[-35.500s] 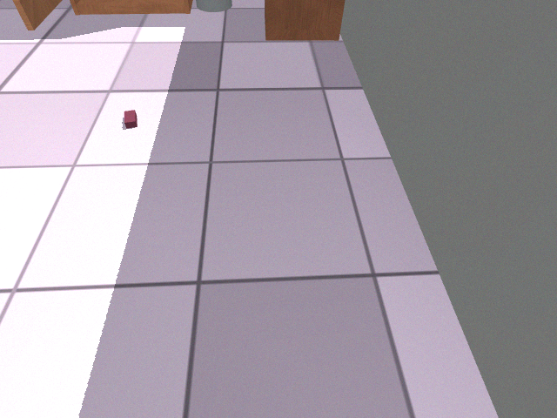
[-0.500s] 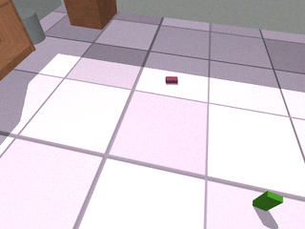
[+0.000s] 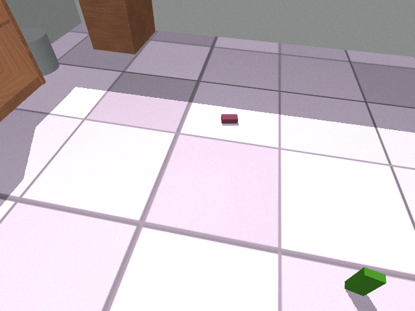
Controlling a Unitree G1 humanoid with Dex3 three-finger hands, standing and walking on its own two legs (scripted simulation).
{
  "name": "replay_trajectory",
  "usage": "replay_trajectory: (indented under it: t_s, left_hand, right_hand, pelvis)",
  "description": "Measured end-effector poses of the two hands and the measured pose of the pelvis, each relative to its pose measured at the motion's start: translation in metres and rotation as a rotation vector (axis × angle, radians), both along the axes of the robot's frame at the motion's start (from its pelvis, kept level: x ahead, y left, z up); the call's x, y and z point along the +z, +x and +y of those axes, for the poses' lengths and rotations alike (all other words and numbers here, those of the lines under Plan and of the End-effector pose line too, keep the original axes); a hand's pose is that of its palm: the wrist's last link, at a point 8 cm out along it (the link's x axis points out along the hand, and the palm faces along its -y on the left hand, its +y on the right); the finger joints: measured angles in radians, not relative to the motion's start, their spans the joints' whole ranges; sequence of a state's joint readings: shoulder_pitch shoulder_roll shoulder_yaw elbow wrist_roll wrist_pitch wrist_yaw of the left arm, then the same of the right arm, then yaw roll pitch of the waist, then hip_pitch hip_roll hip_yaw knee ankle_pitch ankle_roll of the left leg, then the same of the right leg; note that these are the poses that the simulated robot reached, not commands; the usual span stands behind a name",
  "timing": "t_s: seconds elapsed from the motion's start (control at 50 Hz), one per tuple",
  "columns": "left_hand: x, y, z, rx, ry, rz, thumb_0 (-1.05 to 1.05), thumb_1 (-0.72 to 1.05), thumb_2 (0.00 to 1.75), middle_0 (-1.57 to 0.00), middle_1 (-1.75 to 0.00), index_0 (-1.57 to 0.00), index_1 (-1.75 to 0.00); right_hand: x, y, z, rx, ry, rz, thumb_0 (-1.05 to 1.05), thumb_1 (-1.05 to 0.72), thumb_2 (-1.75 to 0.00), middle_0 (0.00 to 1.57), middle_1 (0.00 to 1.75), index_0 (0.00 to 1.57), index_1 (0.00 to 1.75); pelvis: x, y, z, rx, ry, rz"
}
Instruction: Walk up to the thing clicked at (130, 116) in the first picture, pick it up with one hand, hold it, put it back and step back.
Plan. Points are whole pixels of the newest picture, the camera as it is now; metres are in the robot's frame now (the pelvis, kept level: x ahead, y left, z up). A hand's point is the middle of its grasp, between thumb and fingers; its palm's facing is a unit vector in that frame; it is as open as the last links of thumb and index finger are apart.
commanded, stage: walk up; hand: right
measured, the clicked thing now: (229, 118) +1.56 -0.17 -0.76
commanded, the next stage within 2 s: none
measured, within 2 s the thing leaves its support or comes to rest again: neither
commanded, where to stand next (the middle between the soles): +1.16 +0.03 m, yaw +3 degrees
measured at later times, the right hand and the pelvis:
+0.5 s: hand (353, 279) +0.24 -0.34 -0.15, palm faces -0.09 +0.94 -0.34, open 7.4 cm; pelvis +0.16 -0.06 +0.00, yaw +2 degrees
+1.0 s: hand (295, 184) +0.49 -0.26 -0.13, palm faces -0.07 +0.92 -0.38, open 7.4 cm; pelvis +0.43 +0.01 +0.00, yaw +3 degrees
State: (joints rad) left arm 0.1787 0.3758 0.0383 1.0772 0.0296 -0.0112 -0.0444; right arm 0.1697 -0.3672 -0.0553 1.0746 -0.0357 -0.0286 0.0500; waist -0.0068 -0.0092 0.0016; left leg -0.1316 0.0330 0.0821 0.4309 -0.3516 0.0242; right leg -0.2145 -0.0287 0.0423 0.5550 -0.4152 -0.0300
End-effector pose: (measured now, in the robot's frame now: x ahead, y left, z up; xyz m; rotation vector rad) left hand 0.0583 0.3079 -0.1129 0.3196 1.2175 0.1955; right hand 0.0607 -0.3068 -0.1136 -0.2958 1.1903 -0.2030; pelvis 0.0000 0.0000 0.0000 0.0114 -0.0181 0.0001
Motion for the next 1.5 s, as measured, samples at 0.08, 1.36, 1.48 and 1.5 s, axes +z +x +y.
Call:
replay_trajectory:
  t_s: [0.08,1.36,1.48,1.5]
  left_hand:
    - [0.007,0.023,0.002,-0.04,0.036,0.013,0.01,0.9,0.9,-0.2,-0.3,-0.21,-0.3]
    - [0.022,0.594,-0.002,0.018,0.034,-0.142,0.01,0.9,0.9,-0.2,-0.3,-0.21,-0.3]
    - [0.007,0.611,0.021,0.053,0.011,-0.086,0.01,0.9,0.9,-0.2,-0.3,-0.21,-0.3]
    - [0.003,0.616,0.027,0.06,0.006,-0.081,0.01,0.9,0.9,-0.2,-0.3,-0.21,-0.3]
  right_hand:
    - [0.003,-0.009,-0.025,-0.043,-0.021,-0.02,0.0,-0.9,-0.9,0.2,0.3,0.21,0.3]
    - [-0.006,0.617,-0.009,0.126,-0.004,-0.019,0.01,-0.91,-0.9,0.2,0.3,0.2,0.3]
    - [0.009,0.689,0.009,0.176,-0.031,-0.051,0.0,-0.91,-0.9,0.2,0.3,0.2,0.3]
    - [0.011,0.701,0.013,0.181,-0.04,-0.056,0.0,-0.91,-0.9,0.2,0.3,0.2,0.3]
  pelvis:
    - [-0.002,0.013,-0.013,-0.02,0.002,-0.006]
    - [-0.006,0.606,-0.003,0.054,-0.018,-0.023]
    - [-0.008,0.654,0.015,0.074,-0.04,-0.028]
    - [-0.01,0.662,0.019,0.075,-0.044,-0.028]
